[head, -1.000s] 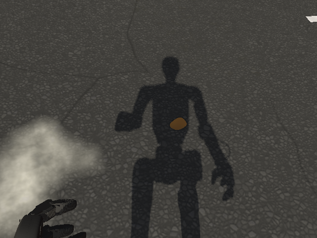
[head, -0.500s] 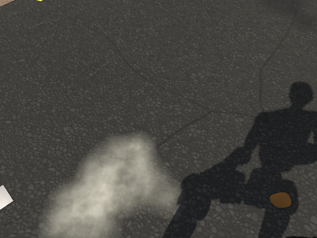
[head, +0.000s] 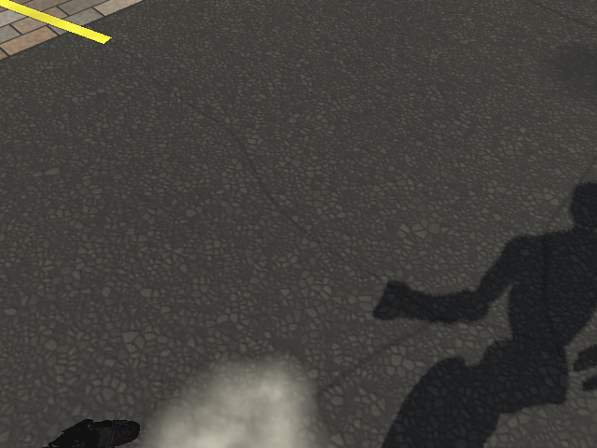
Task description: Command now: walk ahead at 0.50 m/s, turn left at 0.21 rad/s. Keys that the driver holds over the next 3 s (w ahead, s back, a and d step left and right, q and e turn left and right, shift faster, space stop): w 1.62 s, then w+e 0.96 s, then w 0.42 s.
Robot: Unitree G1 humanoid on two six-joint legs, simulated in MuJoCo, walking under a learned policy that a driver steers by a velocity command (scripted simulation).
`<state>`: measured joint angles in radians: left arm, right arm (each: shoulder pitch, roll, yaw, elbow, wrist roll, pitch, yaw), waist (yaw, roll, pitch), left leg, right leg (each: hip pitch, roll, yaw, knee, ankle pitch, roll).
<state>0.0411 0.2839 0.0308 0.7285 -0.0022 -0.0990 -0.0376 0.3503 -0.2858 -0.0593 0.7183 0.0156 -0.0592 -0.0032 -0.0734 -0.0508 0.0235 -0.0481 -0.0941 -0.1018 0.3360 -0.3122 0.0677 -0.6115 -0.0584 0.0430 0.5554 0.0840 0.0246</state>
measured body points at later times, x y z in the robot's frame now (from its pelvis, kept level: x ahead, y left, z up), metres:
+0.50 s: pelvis +0.28 -0.04 +0.00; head +0.31 -0.04 +0.45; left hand +0.28 +0.24 -0.12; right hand +0.51 -0.26 -0.08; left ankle +0.46 +0.13 -0.69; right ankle +0.20 -0.13 -0.74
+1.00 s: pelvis +0.56 +0.01 +0.01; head +0.58 +0.02 +0.45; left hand +0.75 +0.27 -0.09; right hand +0.59 -0.27 -0.11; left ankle +0.49 +0.11 -0.74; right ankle +0.74 -0.15 -0.69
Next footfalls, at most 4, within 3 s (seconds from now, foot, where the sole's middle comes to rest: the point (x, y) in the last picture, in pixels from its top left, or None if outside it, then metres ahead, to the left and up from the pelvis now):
0.08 right None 0.24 -0.13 -0.78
0.62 left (232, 424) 0.53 0.11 -0.78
1.16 right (324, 303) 0.83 -0.13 -0.78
1.70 left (227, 219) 1.12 0.12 -0.78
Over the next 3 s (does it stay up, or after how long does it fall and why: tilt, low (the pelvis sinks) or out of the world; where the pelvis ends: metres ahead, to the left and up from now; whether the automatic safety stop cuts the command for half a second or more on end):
stays up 1.66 -0.16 0.01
